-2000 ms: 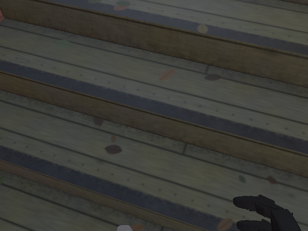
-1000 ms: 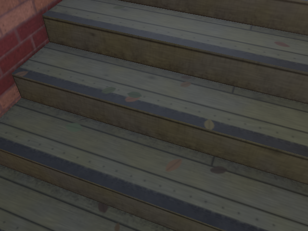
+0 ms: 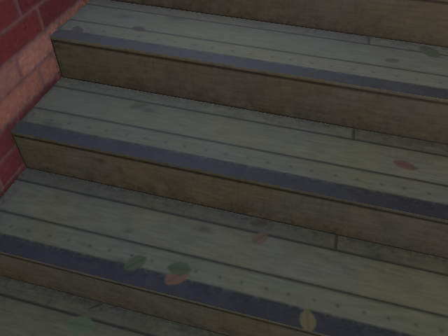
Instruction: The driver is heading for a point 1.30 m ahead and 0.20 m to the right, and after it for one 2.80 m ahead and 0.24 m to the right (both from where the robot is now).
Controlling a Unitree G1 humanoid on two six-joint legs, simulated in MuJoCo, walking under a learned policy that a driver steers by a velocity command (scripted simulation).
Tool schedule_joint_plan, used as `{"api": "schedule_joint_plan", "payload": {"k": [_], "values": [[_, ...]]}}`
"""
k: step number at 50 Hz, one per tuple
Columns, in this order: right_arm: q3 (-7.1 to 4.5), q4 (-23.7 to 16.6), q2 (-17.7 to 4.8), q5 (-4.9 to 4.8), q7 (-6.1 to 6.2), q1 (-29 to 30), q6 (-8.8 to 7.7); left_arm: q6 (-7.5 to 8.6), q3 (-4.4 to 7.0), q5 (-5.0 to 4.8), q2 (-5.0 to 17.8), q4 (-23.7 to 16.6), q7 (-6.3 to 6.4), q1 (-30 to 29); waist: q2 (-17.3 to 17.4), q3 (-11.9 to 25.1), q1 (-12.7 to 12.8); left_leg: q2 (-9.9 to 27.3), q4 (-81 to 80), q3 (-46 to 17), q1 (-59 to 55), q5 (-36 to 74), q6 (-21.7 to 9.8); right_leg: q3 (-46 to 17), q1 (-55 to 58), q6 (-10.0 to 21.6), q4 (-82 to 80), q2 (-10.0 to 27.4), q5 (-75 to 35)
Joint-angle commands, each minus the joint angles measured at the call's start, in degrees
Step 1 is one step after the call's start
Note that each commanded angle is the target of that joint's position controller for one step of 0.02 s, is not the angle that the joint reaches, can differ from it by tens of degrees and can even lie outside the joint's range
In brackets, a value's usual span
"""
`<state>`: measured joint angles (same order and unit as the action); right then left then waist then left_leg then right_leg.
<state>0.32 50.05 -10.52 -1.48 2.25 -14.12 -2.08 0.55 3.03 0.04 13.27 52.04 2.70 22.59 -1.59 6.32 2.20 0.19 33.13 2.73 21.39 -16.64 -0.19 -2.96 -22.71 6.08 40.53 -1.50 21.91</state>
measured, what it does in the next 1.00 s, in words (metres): climbs, turning right: right foot 0.15 m higher, then left foot 0.15 m higher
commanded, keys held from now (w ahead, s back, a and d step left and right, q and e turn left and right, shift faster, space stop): w+e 0.36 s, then w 0.64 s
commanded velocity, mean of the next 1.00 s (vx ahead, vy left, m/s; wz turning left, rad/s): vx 0.46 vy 0.00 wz -0.31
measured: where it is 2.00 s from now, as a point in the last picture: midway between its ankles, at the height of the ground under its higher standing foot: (335, 92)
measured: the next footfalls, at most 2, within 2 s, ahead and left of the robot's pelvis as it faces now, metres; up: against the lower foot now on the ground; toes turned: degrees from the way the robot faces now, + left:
right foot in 0.42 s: +0.31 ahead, -0.14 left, +0.15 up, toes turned -19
left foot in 0.92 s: +0.62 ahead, -0.07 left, +0.29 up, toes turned -12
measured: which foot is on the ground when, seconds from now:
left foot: down 0.00-0.42, up 0.44-0.90, down 0.92-1.00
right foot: up 0.00-0.40, down 0.42-0.92, up 0.94-1.00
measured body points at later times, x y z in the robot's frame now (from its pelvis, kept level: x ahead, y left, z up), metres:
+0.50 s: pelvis +0.21 -0.06 +0.08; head +0.22 -0.03 +0.53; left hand +0.49 +0.07 +0.00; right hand +0.10 -0.26 -0.06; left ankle +0.06 +0.12 -0.54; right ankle +0.27 -0.13 -0.58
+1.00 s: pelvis +0.49 -0.10 +0.22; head +0.48 -0.12 +0.67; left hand +0.50 +0.12 +0.08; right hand +0.62 -0.35 +0.13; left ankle +0.58 -0.07 -0.43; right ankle +0.30 -0.17 -0.40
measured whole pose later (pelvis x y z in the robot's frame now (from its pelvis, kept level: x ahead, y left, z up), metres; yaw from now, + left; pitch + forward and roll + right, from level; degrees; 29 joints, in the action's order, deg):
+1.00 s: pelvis +0.49 -0.10 +0.22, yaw -19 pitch +4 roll +2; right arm 3.2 43.6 -8.7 2.2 -1.3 -2.5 -4.1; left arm 4.5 -1.4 1.0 7.6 62.8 -2.0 27.4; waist 0.3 4.7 -0.9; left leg -1.4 59.9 11.0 40.1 -24.9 -7.7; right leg -7.3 -20.4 7.1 69.5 -3.3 7.3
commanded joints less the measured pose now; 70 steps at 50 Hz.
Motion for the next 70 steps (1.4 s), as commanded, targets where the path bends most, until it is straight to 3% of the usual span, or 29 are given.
{"api": "schedule_joint_plan", "payload": {"k": [1, 3, 7, 14, 16, 18, 20, 21, 22, 23, 24, 26, 28, 30, 34, 40, 42, 45, 46, 47, 48, 49, 51, 53, 58, 64, 67, 69, 70], "values": [[-3.40, 2.6, -11.3, 4.14, 0.04, -21.5, -1.61, 3.62, -1.86, -1.00, -5.8, -6.8, -2.96, -6.1, 18.2, 3.4, -8.4, 26.0, -18.2, -43.6, -34.5, -4.5, -10.1, -7.6, -39.5, 0.0, 45.1, -4.7, 2.7], [-2.19, 0.7, -6.2, 3.40, 0.02, -13.5, -2.90, 4.61, -2.19, -1.66, -2.3, -7.9, -4.09, -8.7, 7.6, -5.8, -4.6, 26.5, -19.8, -36.8, -26.8, -14.0, -13.2, -10.0, -51.6, -2.1, 70.4, 0.0, -5.9], [0.45, 5.3, 2.8, 4.33, -2.27, -16.3, -1.38, 3.02, -4.55, -2.73, -6.1, -11.1, -4.77, -14.2, 3.6, -11.3, -3.8, 16.3, -16.2, -11.7, -19.0, 3.7, -6.8, -6.5, -57.5, -1.3, 89.1, 1.2, -10.3], [1.10, 6.8, -1.0, 3.78, -0.55, -18.0, -2.21, 1.64, -7.71, -1.43, -7.9, -22.3, -4.90, -29.3, 7.7, -12.4, -3.9, 12.4, -23.0, 0.5, -3.4, 6.7, -4.3, 3.4, -54.4, -3.7, 70.4, 4.3, -20.5], [-0.11, 8.2, -5.2, 1.72, 1.67, -19.6, -2.01, 2.26, -9.20, -1.79, -7.3, -27.5, -5.84, -38.3, 9.4, -11.6, -4.6, 14.4, -35.6, 3.8, -3.0, 18.7, -5.2, 10.3, -40.5, -2.2, 48.9, 8.5, -9.8], [-0.24, 9.6, -8.7, 1.51, 1.18, -22.1, -2.25, 2.97, -7.76, -1.07, -5.8, -26.0, -6.02, -36.1, 9.7, -1.6, -2.2, 14.6, -25.2, 9.9, -8.3, 79.7, -6.1, 20.4, -14.5, 2.1, 38.0, 0.4, -3.9], [-1.47, 8.6, -14.1, 1.53, 1.36, -19.7, -1.66, 2.28, -4.68, -0.26, -0.7, -21.5, -5.78, -20.7, 18.8, 5.0, 5.6, 19.4, -8.7, 6.9, -26.7, 111.6, -8.1, 17.4, -8.3, 6.1, 25.1, -4.2, 6.0], [-1.92, 6.4, -14.5, 1.52, 0.92, -16.0, -1.68, 1.73, -2.71, -0.25, 3.3, -19.1, -5.79, -13.7, 19.7, 7.8, 9.2, 17.8, 1.7, 6.4, -28.0, 106.0, -7.4, 11.2, -0.2, 7.8, 11.2, -4.4, 3.3], [-1.89, 3.0, -13.0, 2.92, -0.02, -14.3, -3.53, 0.79, -0.19, 0.52, 8.9, -15.3, -5.45, -3.0, 10.7, 14.4, 11.4, 14.9, 16.8, 2.9, -8.6, 84.5, -6.4, -8.2, 23.3, 11.8, 7.2, 3.3, -6.7], [-0.72, 0.3, -5.5, 2.83, -2.78, -12.3, -5.72, -0.95, 1.46, -0.22, 13.9, -9.5, -3.99, 4.7, -12.8, 19.0, 8.2, -0.8, 42.6, -0.2, 15.2, 11.2, -3.3, -43.2, 35.9, 18.8, -18.7, 16.7, 5.1], [-2.71, 1.5, -5.9, 1.29, -4.66, -9.1, -6.70, -0.67, 0.82, 1.84, 10.4, -7.8, -2.89, 5.2, -4.7, 18.5, 7.6, -1.8, 67.6, -14.0, 22.6, 6.5, -4.1, -55.6, 31.8, 15.0, -27.4, 20.4, 15.7], [-0.77, -7.9, 1.1, 0.91, -4.80, 5.4, -6.08, 0.90, -2.37, 1.78, 0.6, -2.8, -4.50, -1.3, 1.9, -3.5, 1.6, 0.3, 88.9, -11.3, 37.6, 7.7, -7.5, -37.3, 10.5, 8.5, -23.7, 19.0, 9.9], [1.64, -9.3, 5.3, 1.14, -4.82, -0.1, -4.98, 1.85, -4.67, 2.74, -7.5, 1.7, -6.03, -5.2, 3.8, -7.5, -5.8, 1.2, 94.8, -12.6, 41.8, 10.6, -10.9, -17.3, 1.6, 2.6, -19.2, 12.6, -1.9], [3.57, -8.4, 7.9, 0.18, -5.16, -3.8, -4.25, 1.89, -5.12, 2.80, -9.2, 3.3, -6.76, -6.6, 2.6, -8.2, -9.2, 0.7, 92.7, -14.3, 47.7, 14.0, -11.5, -5.1, -1.2, -0.7, -17.0, 9.5, -7.0], [6.51, -11.9, 9.4, 1.39, -3.81, 5.8, -2.76, 3.44, -6.23, 3.67, -5.3, 6.5, -6.52, -4.3, -3.4, -9.0, -8.8, -1.5, 93.5, -5.7, 51.2, 20.4, -7.2, 0.2, -12.3, 0.3, -22.3, 8.0, -11.9], [8.38, -21.5, 5.1, 1.86, -3.24, 29.1, -3.47, 2.74, -4.37, -0.59, 1.8, 10.5, -0.83, 13.8, -2.1, -4.5, 1.5, 6.0, 59.2, 7.2, 50.0, 10.2, -1.2, -9.6, 9.1, 2.4, -36.5, 13.7, -19.5], [7.84, -19.2, 5.5, 1.68, -4.45, 25.9, -3.95, 2.44, -4.31, -0.48, 1.8, 10.6, -0.46, 10.4, -5.0, 0.2, -2.2, 3.8, 48.1, 9.5, 37.0, 5.4, -5.0, -0.7, 17.9, 2.0, -33.3, 13.4, -51.1], [2.78, -15.3, -3.6, 1.29, -4.80, 11.0, -3.99, 2.89, -3.56, 1.34, 6.9, 11.3, -0.36, 10.3, -16.6, 8.5, -12.0, -4.0, 25.8, 5.7, 11.4, -11.0, -9.6, -1.8, 30.3, 5.0, -16.1, 17.5, -108.6], [0.87, -11.5, -8.0, 2.29, -5.35, -1.0, -3.79, 3.26, -2.79, 1.17, 8.8, 8.8, -0.20, 3.2, -16.3, 13.8, -17.8, -0.1, 21.0, -4.6, -0.4, -9.5, -12.5, -0.9, 26.8, 5.3, -4.2, 16.3, -105.0], [-1.08, -6.2, -12.4, 4.25, -5.60, -11.6, -2.92, 4.98, -3.42, 1.61, 4.0, 5.9, -1.45, 3.7, 2.0, 21.6, -16.8, 10.7, 10.0, -27.5, -21.9, -11.0, -18.8, -0.7, 6.6, 4.7, 13.4, 8.8, -83.0], [-2.27, -2.1, -13.7, 4.68, -3.47, -17.5, -0.42, 6.32, -4.08, 2.25, -3.1, 5.5, -4.13, 1.0, 19.5, 22.0, -16.2, 19.2, -16.0, -58.7, -33.5, -19.6, -25.1, -5.4, -14.5, 1.9, 37.2, -4.0, -18.2], [-0.68, 0.4, -7.1, 4.46, -1.81, -14.8, 0.09, 7.34, -3.06, 1.17, -2.4, 3.8, -7.10, -3.2, 12.8, 13.1, -13.9, 20.1, -18.9, -63.3, -25.4, -25.5, -22.1, -14.4, -25.2, 1.3, 64.3, -4.9, -12.8], [2.39, 4.7, 3.9, 4.21, -3.08, -6.5, -0.79, 7.31, -4.94, 0.07, -6.7, -6.6, -7.96, -15.5, 2.7, -5.0, -5.4, 17.6, -13.7, -39.4, -5.0, -15.1, -14.5, -11.3, -38.2, 4.6, 82.5, -3.1, -14.9], [3.20, 8.7, 8.7, 4.54, -4.76, -4.1, -1.38, 5.83, -6.37, -0.25, -9.6, -8.0, -6.80, -9.3, -2.6, -7.5, 1.6, 12.1, -11.2, -20.7, 0.9, -1.9, -8.7, -12.2, -41.5, 6.6, 87.7, -2.0, -16.6], [3.11, 8.9, 4.0, 5.07, -5.94, -1.0, -2.45, 3.54, -8.64, -0.25, -9.2, -10.3, -4.22, -12.1, 2.6, -8.6, 4.9, 5.7, -15.2, 1.1, 16.6, 7.8, -6.9, -1.7, -39.4, 1.3, 71.4, 0.2, -27.8], [2.55, 13.2, 0.6, 2.41, -1.28, -24.1, -0.38, 5.54, -11.47, 0.63, -10.0, -21.2, -4.88, -35.9, 5.4, -7.5, -6.7, 10.7, -17.8, -17.9, -13.7, 6.0, -8.7, 6.6, -64.4, -4.8, 65.1, 9.4, -17.4], [0.33, 12.3, -2.3, 0.90, 1.58, -27.2, 0.41, 6.24, -12.69, 0.50, -10.4, -26.1, -5.90, -46.9, 5.0, -7.2, -8.9, 16.2, -32.3, -18.5, -15.1, 16.3, -11.8, 9.3, -46.2, -6.0, 39.5, 10.3, -5.0], [0.78, 12.4, -2.7, 2.99, 0.01, -25.1, -1.13, 6.89, -9.58, -0.51, -6.1, -22.7, -5.54, -35.9, 13.1, 3.4, -1.4, 12.0, -24.3, -9.6, -11.5, 73.8, -12.3, 17.3, -11.0, -2.3, 30.4, -0.5, -2.1], [-0.18, 11.7, -7.3, 3.14, -0.19, -22.5, -1.38, 6.45, -6.78, -0.91, -0.6, -20.1, -4.75, -25.2, 19.5, 6.7, 4.6, 12.8, -15.1, -9.5, -22.9, 92.8, -11.2, 12.6, -7.8, -0.4, 22.8, -1.9, 4.8]]}}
